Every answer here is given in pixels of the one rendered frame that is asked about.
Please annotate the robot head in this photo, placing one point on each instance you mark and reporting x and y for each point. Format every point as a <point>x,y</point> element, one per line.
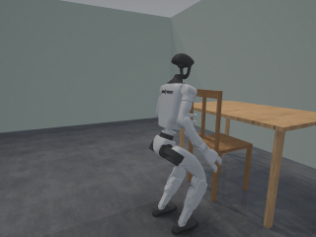
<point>183,61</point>

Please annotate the chair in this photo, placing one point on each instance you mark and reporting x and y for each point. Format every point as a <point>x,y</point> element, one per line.
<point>220,142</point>

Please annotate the robot right forearm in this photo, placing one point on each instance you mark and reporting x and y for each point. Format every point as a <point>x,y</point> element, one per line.
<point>193,136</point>

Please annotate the robot left foot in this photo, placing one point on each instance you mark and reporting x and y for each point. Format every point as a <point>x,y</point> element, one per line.
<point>166,210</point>

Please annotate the right robot upper arm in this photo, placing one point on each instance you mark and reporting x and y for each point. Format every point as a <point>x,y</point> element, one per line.
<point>188,93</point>

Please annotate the table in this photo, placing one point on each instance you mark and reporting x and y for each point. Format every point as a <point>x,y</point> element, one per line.
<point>276,118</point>

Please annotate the left robot hand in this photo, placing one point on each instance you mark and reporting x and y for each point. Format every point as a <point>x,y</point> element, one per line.
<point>193,116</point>

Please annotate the left robot upper arm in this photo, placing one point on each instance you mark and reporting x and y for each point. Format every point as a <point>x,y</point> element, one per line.
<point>158,103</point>

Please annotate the right robot hand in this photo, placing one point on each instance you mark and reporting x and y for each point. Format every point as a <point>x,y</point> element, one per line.
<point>210,157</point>

